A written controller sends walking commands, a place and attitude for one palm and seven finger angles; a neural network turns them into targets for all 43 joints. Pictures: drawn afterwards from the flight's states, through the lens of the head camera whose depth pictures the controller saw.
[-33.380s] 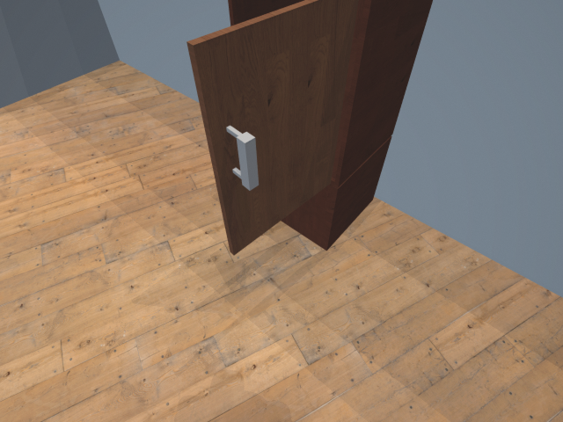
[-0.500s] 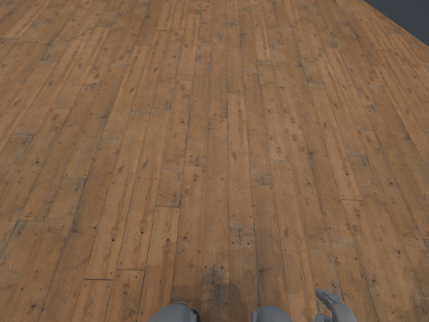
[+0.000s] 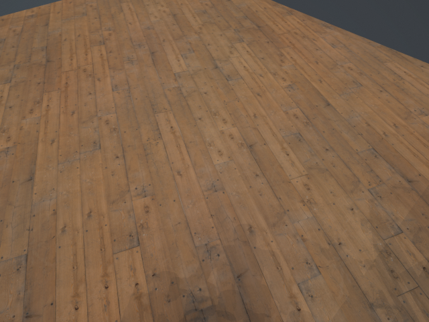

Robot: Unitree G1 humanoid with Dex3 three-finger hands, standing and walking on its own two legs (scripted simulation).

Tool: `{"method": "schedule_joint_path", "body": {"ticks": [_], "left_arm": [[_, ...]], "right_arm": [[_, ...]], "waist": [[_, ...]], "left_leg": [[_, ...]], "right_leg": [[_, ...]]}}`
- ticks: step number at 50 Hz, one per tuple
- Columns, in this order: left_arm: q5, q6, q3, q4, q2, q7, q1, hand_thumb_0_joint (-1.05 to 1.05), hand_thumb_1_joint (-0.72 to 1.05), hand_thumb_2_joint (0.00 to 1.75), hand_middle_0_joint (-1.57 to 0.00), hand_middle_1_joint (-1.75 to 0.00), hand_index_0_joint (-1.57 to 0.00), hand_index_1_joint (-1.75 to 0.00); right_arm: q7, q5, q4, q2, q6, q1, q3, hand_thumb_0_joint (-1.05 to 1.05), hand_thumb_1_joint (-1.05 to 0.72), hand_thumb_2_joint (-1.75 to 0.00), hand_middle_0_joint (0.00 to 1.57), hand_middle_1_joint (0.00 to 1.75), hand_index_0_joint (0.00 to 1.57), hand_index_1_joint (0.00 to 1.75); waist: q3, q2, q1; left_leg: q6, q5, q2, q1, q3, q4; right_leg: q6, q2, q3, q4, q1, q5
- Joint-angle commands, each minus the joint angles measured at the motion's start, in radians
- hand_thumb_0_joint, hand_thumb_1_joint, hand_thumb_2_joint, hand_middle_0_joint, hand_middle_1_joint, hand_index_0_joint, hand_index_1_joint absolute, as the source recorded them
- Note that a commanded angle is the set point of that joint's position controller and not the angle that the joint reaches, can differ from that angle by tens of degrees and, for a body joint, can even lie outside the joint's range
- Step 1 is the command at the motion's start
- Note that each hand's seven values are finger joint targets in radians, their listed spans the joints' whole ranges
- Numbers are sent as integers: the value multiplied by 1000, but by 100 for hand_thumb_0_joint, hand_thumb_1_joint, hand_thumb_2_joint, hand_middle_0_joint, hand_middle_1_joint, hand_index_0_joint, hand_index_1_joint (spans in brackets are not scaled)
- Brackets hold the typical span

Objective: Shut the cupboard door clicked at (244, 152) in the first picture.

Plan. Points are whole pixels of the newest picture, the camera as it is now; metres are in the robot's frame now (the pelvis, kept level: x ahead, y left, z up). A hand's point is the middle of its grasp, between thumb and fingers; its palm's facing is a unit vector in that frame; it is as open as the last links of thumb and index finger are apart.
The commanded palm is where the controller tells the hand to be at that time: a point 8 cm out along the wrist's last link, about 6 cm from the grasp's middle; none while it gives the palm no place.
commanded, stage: turn to face it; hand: left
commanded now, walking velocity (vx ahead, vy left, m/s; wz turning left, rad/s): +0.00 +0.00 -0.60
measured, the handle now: out of the picture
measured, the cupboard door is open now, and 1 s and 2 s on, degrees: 58 58 58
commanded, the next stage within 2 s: none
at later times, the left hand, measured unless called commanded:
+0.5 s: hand (121, 316) +0.16 +0.21 -0.17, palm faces -0.22 -0.95 -0.22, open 7.4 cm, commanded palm none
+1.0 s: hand (167, 298) +0.19 +0.11 -0.15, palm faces -0.52 -0.82 -0.25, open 7.4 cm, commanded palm none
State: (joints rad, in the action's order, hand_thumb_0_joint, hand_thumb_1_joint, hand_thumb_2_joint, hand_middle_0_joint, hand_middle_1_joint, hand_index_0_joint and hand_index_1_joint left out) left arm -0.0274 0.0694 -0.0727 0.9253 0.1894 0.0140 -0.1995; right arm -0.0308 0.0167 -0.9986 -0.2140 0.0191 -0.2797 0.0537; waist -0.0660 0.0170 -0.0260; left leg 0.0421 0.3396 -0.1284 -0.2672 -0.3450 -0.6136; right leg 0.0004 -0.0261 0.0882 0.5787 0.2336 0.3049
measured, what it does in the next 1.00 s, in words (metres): steps on the spot, turning right: left foot, then right foot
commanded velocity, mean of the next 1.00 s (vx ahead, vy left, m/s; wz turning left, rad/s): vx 0.00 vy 0.00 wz -0.60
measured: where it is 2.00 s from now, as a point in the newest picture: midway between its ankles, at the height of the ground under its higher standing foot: outside the picture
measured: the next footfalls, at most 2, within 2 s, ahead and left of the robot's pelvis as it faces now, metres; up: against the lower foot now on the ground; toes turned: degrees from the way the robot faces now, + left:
left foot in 0.38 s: +0.11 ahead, +0.14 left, +0.00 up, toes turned -10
right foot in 0.74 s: +0.00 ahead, -0.12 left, +0.00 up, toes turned -30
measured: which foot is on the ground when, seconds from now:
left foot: down 0.00-0.00, up 0.02-0.36, down 0.38-0.72, up 0.74-1.00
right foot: down 0.00-0.38, up 0.40-0.72, down 0.74-1.00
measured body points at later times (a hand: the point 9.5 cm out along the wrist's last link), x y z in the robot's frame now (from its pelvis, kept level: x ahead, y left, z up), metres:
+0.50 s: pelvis +0.02 +0.02 +0.01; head +0.07 +0.03 +0.45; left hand +0.17 +0.26 -0.15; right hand +0.06 -0.24 -0.12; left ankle +0.07 +0.14 -0.73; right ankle -0.05 -0.09 -0.66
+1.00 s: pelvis +0.02 -0.02 +0.01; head +0.07 -0.06 +0.46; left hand +0.22 +0.16 -0.13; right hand -0.05 -0.30 -0.13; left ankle +0.10 +0.11 -0.67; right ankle -0.03 -0.10 -0.73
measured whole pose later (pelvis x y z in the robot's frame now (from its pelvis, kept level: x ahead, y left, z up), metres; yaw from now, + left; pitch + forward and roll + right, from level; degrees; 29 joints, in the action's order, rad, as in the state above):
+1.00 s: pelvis +0.02 -0.02 +0.01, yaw -33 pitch +2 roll +1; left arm -0.02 0.04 -0.06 0.89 0.21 0.00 -0.21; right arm -0.02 0.01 -0.89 -0.26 0.05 -0.15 0.06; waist -0.10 0.01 0.00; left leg -0.09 0.40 -0.06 -0.48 -0.01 -0.98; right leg -0.04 0.04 -0.04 0.48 0.26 0.25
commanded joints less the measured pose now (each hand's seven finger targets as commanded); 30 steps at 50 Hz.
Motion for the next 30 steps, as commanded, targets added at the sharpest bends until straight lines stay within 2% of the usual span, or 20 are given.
{"method": "schedule_joint_path", "body": {"ticks": [1,2,3,5,7,10,14,15,16,17,18,19,20,21,22,24,25,26,28,30], "left_arm": [[2,-45,-51,-31,247,-33,-159,0,90,90,-20,-30,-20,-30],[1,-41,-52,-37,238,-42,-133,0,90,90,-20,-30,-20,-30],[0,-44,-52,-45,211,-50,-92,0,90,90,-20,-30,-20,-30],[7,-47,-38,-68,184,-47,-29,0,90,90,-20,-30,-20,-30],[6,-53,-40,-84,186,-44,-2,0,90,90,-20,-30,-20,-30],[4,-53,-46,-78,204,-35,-25,0,90,90,-20,-30,-20,-30],[-2,-44,-57,-86,229,-29,-9,0,90,90,-20,-30,-20,-30],[-1,-41,-59,-91,231,-28,12,0,90,90,-20,-30,-20,-30],[2,-38,-59,-90,221,-28,34,0,90,90,-20,-30,-20,-30],[9,-33,-54,-98,210,-26,44,0,90,90,-20,-30,-20,-30],[19,-29,-43,-113,160,-23,25,0,90,90,-20,-30,-20,-30],[26,-29,-32,-128,110,-14,1,0,90,90,-20,-30,-20,-30],[17,-28,-33,-138,140,-14,33,0,90,90,-20,-30,-20,-30],[11,-27,-35,-145,144,-10,37,0,90,90,-20,-30,-20,-30],[6,-24,-43,-133,146,-2,52,0,90,90,-20,-30,-20,-30],[10,-13,-42,-133,141,15,58,0,90,90,-20,-30,-20,-30],[10,-8,-38,-130,130,21,45,0,90,90,-20,-30,-20,-30],[8,-6,-36,-130,123,26,42,0,90,90,-20,-30,-20,-30],[11,-5,-30,-141,112,31,61,0,90,90,-20,-30,-20,-30],[11,-9,-26,-149,109,33,69,0,90,90,-20,-30,-20,-30]], "right_arm": [[4,-2,134,-83,4,88,20,0,-90,-90,20,30,20,30],[3,-2,138,-76,12,102,20,0,-90,-90,20,30,20,30],[1,0,131,-75,11,99,19,0,-90,-90,20,30,20,30],[4,0,121,-90,12,91,24,0,-90,-90,20,30,20,30],[8,1,115,-80,11,59,22,0,-90,-90,20,30,20,30],[5,-1,134,-76,9,91,21,0,-90,-90,20,30,20,30],[0,-9,158,-76,-3,100,17,0,-90,-90,20,30,20,30],[-2,-11,154,-77,-6,68,18,0,-90,-90,20,30,20,30],[-2,-12,143,-81,-10,37,18,0,-90,-90,20,30,20,30],[-5,-11,131,-101,-17,4,21,0,-90,-90,20,30,20,30],[-9,-3,128,-167,-28,-18,30,0,-90,-90,20,30,20,30],[-12,9,135,-255,-32,-50,46,0,-90,-90,20,30,20,30],[-15,15,144,-262,-25,-69,44,0,-90,-90,20,30,20,30],[-12,18,160,-234,-24,-28,35,0,-90,-90,20,30,20,30],[-15,21,169,-211,-28,14,29,0,-90,-90,20,30,20,30],[-14,22,194,-194,-20,80,20,0,-90,-90,20,30,20,30],[-14,22,195,-191,-17,90,19,0,-90,-90,20,30,20,30],[-15,19,193,-192,-17,90,21,0,-90,-90,20,30,20,30],[-10,19,186,-204,-15,61,28,0,-90,-90,20,30,20,30],[-4,17,179,-217,-12,61,36,0,-90,-90,20,30,20,30]], "waist": [[93,-246,104],[65,-174,87],[62,-206,65],[52,-149,38],[98,-118,22],[92,-137,41],[96,-177,44],[103,-186,25],[110,-189,8],[116,-159,-9],[147,15,-12],[175,277,-17],[160,234,-36],[131,151,-16],[96,191,-2],[39,185,18],[56,182,24],[65,191,23],[87,190,8],[90,220,3]], "left_leg": [[-98,279,44,-288,196,-395],[-94,242,31,-352,280,-492],[-99,197,27,-408,317,-527],[-117,100,22,-380,343,-537],[-127,65,34,-320,331,-467],[-135,73,58,-285,321,-355],[-126,84,91,-165,312,-134],[-124,42,100,-118,310,-56],[-121,-38,102,-42,313,51],[-119,-156,96,87,302,176],[-80,-253,-40,224,428,274],[39,-484,-292,306,663,286],[128,-528,-371,226,685,280],[140,-481,-348,167,633,284],[129,-518,-310,135,593,294],[104,-486,-248,82,452,282],[89,-472,-218,98,398,271],[82,-467,-208,115,364,259],[81,-443,-212,131,328,252],[75,-406,-220,124,302,239]], "right_leg": [[-250,-382,-464,-244,-175,-668],[-263,-349,-420,-237,-181,-615],[-245,-303,-414,-224,-206,-617],[-211,-250,-340,-216,-166,-598],[-191,-214,-298,-205,-168,-579],[-200,-201,-332,-193,-162,-588],[-193,-184,-391,-140,-107,-598],[-176,-171,-394,-114,-88,-591],[-143,-146,-387,-80,-52,-549],[-98,-103,-360,-39,34,-475],[-46,-11,-299,53,162,-255],[12,96,-159,279,309,241],[18,61,-145,486,291,360],[23,27,-150,562,293,318],[36,18,-142,603,318,283],[46,-9,-109,572,290,230],[49,-6,-87,531,273,208],[51,-4,-58,487,260,200],[49,-3,-35,381,220,171],[46,4,-8,279,178,149]]}}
